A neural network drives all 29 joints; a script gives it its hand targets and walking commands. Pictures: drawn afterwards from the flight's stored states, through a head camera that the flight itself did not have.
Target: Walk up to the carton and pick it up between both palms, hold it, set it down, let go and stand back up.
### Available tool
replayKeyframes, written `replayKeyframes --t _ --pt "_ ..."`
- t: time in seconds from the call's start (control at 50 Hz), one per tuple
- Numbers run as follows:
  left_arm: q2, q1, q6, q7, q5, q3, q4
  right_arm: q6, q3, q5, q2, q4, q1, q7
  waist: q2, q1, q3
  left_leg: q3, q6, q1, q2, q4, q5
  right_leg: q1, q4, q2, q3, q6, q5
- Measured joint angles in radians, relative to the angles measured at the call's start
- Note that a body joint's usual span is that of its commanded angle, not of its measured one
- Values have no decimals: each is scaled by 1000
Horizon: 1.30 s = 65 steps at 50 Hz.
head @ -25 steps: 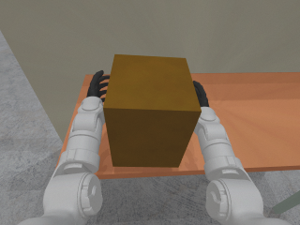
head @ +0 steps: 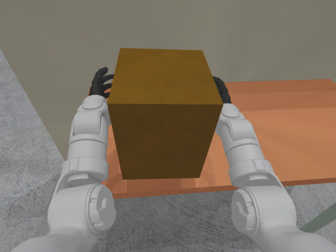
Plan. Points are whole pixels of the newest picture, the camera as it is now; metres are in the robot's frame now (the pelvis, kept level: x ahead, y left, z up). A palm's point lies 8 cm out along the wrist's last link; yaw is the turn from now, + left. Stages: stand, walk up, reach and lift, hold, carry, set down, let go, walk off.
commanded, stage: reach and lift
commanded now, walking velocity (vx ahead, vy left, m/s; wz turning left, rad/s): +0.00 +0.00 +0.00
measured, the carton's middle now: (161, 116) +0.43 -0.03 +0.14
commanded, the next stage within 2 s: hold in 1.62 s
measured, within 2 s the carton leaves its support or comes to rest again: neither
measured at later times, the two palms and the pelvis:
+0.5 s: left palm (82, 126) +0.36 +0.14 +0.18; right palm (220, 137) +0.33 -0.15 +0.15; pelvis -0.03 +0.02 +0.00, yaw -1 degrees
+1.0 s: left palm (72, 132) +0.34 +0.16 +0.18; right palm (212, 135) +0.34 -0.13 +0.15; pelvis -0.01 +0.01 +0.00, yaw -1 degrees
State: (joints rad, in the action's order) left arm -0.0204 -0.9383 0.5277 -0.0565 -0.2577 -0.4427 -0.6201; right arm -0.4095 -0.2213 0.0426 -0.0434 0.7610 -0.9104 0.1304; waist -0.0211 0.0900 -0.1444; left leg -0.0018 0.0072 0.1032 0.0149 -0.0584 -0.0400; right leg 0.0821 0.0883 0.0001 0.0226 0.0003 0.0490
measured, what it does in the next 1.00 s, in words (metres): stands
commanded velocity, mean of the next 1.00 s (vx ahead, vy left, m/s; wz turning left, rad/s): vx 0.00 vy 0.00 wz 0.00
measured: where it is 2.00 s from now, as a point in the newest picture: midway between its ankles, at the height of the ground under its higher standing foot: outside the picture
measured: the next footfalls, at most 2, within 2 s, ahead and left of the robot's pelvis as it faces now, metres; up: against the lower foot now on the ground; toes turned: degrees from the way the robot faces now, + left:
none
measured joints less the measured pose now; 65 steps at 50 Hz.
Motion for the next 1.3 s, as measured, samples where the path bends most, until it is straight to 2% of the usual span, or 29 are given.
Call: replayKeyframes --t 0.08,0.22,0.3,0.38,0.52,0.66,0.9,1.3 --pt "-6 72 30 16 26 20 92 -17 71 -56 6 -83 73 39 3 0 18 4 -1 -44 0 -2 5 -45 -1 0 4 1 -8" --pt "-3 178 113 80 29 64 261 -74 131 -124 29 -252 189 104 24 16 76 7 -1 -109 -6 7 10 -114 -3 6 6 8 -9" --pt "-21 223 169 104 8 81 363 -103 134 -139 44 -341 249 110 32 21 102 1 -6 -118 -11 1 -3 -115 -8 12 0 14 0" --pt "-49 239 210 109 -18 85 438 -117 115 -127 57 -404 285 94 32 17 112 -6 -12 -102 -17 -2 -18 -87 -28 18 -6 19 5" --pt "-80 221 243 104 -59 79 478 -127 77 -79 67 -423 277 43 28 4 118 -14 -23 -69 -25 19 -20 -40 -72 25 -15 26 -4" --pt "-92 256 275 102 -66 83 549 -138 103 -82 61 -442 285 32 33 -10 123 -21 -20 -103 -22 4 -15 -70 -59 23 -22 26 -7" --pt "-84 372 372 121 -50 112 756 -166 203 -161 51 -548 352 81 37 -13 190 -15 -6 -208 -13 -30 -3 -186 -7 14 -15 18 -12" --pt "-93 410 401 145 -46 111 845 -174 254 -198 32 -627 393 116 37 -17 241 -22 1 -267 -4 -31 17 -244 0 4 -22 12 -26"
